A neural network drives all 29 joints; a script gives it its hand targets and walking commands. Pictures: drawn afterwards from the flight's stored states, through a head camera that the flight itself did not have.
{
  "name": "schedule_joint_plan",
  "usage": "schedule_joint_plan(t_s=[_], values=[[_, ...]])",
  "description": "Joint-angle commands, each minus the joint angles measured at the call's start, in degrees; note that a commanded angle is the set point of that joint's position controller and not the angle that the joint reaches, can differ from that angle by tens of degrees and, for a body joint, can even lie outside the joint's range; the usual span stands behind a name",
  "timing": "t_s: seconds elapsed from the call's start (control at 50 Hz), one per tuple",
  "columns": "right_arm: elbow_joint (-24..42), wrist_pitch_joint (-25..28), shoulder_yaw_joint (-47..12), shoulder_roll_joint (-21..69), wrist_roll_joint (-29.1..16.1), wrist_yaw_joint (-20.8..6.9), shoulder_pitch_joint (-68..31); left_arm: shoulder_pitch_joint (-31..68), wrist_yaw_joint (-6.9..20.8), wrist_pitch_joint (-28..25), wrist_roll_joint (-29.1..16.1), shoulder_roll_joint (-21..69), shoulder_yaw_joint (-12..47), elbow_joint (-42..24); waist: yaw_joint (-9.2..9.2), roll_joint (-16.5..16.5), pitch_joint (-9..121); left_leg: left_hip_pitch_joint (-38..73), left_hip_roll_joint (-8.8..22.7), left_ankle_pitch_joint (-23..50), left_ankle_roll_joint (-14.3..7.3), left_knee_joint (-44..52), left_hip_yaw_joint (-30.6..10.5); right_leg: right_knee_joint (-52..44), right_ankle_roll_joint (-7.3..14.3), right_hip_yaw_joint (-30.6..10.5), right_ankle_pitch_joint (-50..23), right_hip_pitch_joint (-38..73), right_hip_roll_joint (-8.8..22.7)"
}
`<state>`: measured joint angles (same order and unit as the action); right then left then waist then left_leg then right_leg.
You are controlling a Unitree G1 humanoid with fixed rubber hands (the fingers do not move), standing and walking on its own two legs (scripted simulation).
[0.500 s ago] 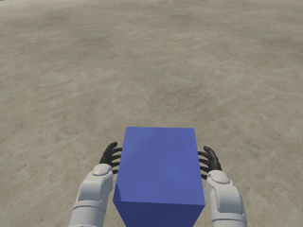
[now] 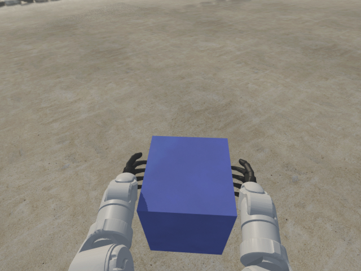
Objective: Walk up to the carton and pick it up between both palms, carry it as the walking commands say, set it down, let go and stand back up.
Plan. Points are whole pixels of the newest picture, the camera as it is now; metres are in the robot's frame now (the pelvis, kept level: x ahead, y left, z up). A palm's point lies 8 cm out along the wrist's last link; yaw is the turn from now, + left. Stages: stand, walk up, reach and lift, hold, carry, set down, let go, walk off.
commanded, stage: set down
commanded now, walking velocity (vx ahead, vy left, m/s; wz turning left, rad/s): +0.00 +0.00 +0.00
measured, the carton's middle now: (187, 196) +0.33 -0.04 -0.04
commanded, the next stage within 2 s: none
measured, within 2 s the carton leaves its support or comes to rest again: neither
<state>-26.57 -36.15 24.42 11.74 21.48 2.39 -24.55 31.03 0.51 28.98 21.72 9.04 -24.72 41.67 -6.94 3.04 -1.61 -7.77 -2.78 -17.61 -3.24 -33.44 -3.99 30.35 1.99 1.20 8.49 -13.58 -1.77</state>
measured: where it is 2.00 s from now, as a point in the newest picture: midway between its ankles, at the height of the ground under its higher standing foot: outside the picture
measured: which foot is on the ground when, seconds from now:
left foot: down 0.00-1.00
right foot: down 0.00-1.00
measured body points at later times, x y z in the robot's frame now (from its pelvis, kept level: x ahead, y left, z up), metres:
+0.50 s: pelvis +0.00 +0.02 -0.02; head +0.13 -0.01 +0.41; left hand +0.39 +0.10 -0.08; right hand +0.32 -0.19 -0.08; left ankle +0.02 +0.12 -0.73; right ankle +0.10 -0.09 -0.73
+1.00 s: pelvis -0.01 +0.04 -0.09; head +0.19 +0.00 +0.32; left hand +0.43 +0.08 -0.16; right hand +0.36 -0.20 -0.16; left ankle +0.02 +0.12 -0.73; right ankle +0.10 -0.09 -0.73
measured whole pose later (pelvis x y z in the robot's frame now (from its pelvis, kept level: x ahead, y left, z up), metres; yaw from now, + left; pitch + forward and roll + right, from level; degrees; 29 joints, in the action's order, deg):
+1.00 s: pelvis -0.01 +0.04 -0.09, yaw -1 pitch +29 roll +0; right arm -26.5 -14.4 28.3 6.6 15.1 -1.2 -34.2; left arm 40.4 -4.7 11.3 15.3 10.2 -21.7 36.7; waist -7.5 5.0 2.8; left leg -66.8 -5.3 -25.7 -3.5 -63.9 0.7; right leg 58.6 -1.1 -2.3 14.7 -72.6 -0.4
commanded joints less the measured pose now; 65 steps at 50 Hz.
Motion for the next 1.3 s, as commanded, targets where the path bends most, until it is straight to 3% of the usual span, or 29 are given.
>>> schedule_joint_plan(t_s=[0.0, 0.06, 0.22, 0.42, 0.52, 0.62, 0.76, 0.82, 0.92, 0.94, 1.06, 1.16, 1.26, 1.28], values=[[-5.5, 4.5, -23.0, 52.5, -10.4, -9.0, -33.7, 35.4, 14.5, -5.4, -9.5, 48.3, 20.9, 3.4, -1.14, -5.4, 10.2, -16.0, -0.3, -7.2, -3.5, 8.1, -4.3, -7.2, -3.0, -9.4, 12.3, 15.3, 2.5], [-6.4, 7.3, -21.7, 51.6, -9.7, -8.0, -35.0, 38.8, 14.3, -8.6, -9.2, 46.6, 20.6, 3.6, -2.55, -5.8, 11.4, -18.0, -0.3, -6.9, -3.4, 5.9, -4.3, -6.5, -3.0, -9.8, 13.1, 14.0, 2.8], [-4.3, 14.2, -24.2, 50.4, -9.4, -7.3, -35.5, 34.5, 13.9, -14.7, -5.2, 45.0, 19.8, 7.2, -0.40, -4.2, 20.2, -25.1, -1.1, -4.2, -3.3, 2.8, -4.3, -1.4, -3.2, -9.6, 7.7, 15.1, 2.1], [-0.6, 22.0, -28.6, 47.0, -8.6, -9.9, -29.5, 29.4, 11.2, -21.0, -7.2, 47.1, 28.4, 3.6, -2.77, -1.6, 33.1, -34.6, -3.1, 6.4, -0.2, -2.4, -4.8, 9.5, -3.0, -4.9, -18.4, 6.8, -1.5], [0.8, 25.3, -29.8, 43.7, -8.7, -11.1, -27.5, 27.8, 8.6, -23.3, -9.2, 48.5, 33.5, -0.2, -4.18, 0.2, 42.1, -35.1, -3.9, 14.7, 2.2, -5.5, -5.0, 13.3, -2.9, -3.8, -25.6, 1.3, -2.7], [0.7, 27.1, -29.2, 40.7, -9.9, -12.5, -30.1, 29.7, 6.5, -24.1, -10.2, 48.7, 36.2, -3.6, -4.43, 1.9, 46.1, -36.4, -4.4, 14.0, 3.6, -8.9, -4.7, 16.6, -2.6, -2.9, -22.0, -7.5, -3.8], [-0.4, 26.0, -28.6, 40.5, -11.2, -13.9, -36.7, 34.7, 5.6, -22.1, -10.5, 49.6, 36.7, -4.2, -4.66, 1.9, 47.9, -42.0, -5.3, 3.8, 3.0, -14.3, -3.5, 22.1, -2.1, -2.4, -11.8, -16.5, -4.7], [-1.3, 24.5, -28.3, 41.4, -11.5, -14.5, -39.0, 36.2, 5.7, -20.6, -10.1, 49.6, 35.2, -3.3, -3.89, 1.0, 47.8, -44.9, -5.4, 0.5, 2.6, -16.3, -2.8, 24.3, -2.1, -2.3, -8.2, -19.2, -4.9], [-1.4, 22.7, -28.6, 43.6, -12.1, -15.0, -40.1, 36.0, 6.6, -18.7, -10.2, 50.8, 33.2, -1.6, -2.74, -0.6, 49.2, -49.7, -5.9, 0.5, 2.0, -20.0, -2.2, 27.6, -2.2, -2.5, -8.6, -21.3, -5.1], [-1.8, 22.3, -27.8, 43.8, -11.8, -15.0, -40.1, 36.7, 6.8, -18.6, -10.2, 50.5, 32.7, -1.2, -3.56, -1.3, 49.2, -51.0, -5.9, 0.4, 1.9, -20.8, -2.3, 28.4, -2.4, -2.5, -8.9, -22.3, -5.2], [-1.0, 22.0, -29.2, 45.4, -13.0, -14.3, -41.3, 39.4, 7.3, -18.9, -12.1, 50.7, 34.1, -2.6, -3.14, -2.7, 53.1, -56.6, -6.6, 3.0, 1.8, -26.0, -1.9, 33.1, -3.0, -2.3, -12.1, -24.8, -5.5], [0.1, 22.2, -30.8, 44.9, -14.5, -13.3, -43.0, 41.9, 6.6, -19.0, -13.7, 50.2, 37.0, -4.6, -3.30, -0.9, 57.6, -59.9, -7.5, 3.7, 2.2, -30.7, -1.2, 37.5, -3.3, -2.2, -12.8, -28.1, -5.7], [-0.2, 21.6, -31.5, 43.7, -15.9, -12.7, -46.9, 45.7, 5.7, -18.0, -14.4, 49.0, 37.7, -5.2, -2.65, 0.2, 59.5, -62.6, -8.0, 0.3, 2.6, -34.3, -0.4, 41.0, -3.2, -1.6, -8.5, -32.8, -6.1], [-0.5, 21.4, -31.3, 43.5, -16.0, -12.6, -47.6, 47.0, 5.6, -17.7, -14.6, 49.3, 38.1, -5.1, -3.24, 1.0, 59.5, -63.1, -8.0, -0.3, 2.7, -34.7, -0.5, 41.7, -3.2, -1.4, -7.9, -34.0, -6.2]])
